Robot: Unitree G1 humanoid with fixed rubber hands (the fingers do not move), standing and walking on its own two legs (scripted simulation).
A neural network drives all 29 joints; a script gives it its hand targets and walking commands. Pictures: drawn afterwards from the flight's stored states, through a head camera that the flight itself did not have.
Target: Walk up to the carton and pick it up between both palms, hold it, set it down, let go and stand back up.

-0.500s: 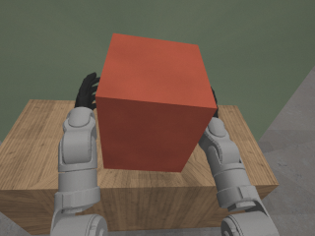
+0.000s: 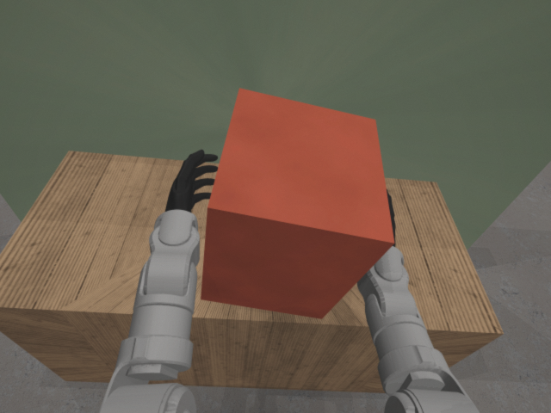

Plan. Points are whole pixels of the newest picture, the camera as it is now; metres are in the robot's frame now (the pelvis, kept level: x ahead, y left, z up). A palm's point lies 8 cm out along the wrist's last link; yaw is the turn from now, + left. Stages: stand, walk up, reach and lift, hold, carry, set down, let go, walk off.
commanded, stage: set down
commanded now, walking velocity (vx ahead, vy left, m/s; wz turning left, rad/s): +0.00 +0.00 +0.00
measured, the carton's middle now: (284, 213) +0.38 -0.01 +0.09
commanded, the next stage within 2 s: none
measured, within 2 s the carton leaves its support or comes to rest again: neither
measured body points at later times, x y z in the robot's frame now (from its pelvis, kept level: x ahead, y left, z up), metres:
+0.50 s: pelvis +0.02 -0.01 +0.00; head +0.05 +0.01 +0.45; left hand +0.39 +0.14 +0.07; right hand +0.40 -0.15 +0.06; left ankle +0.00 +0.12 -0.75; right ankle +0.03 -0.11 -0.75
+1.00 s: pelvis +0.02 -0.01 +0.00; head +0.08 +0.00 +0.45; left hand +0.41 +0.13 +0.03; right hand +0.41 -0.17 +0.03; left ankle +0.00 +0.12 -0.75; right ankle +0.03 -0.11 -0.75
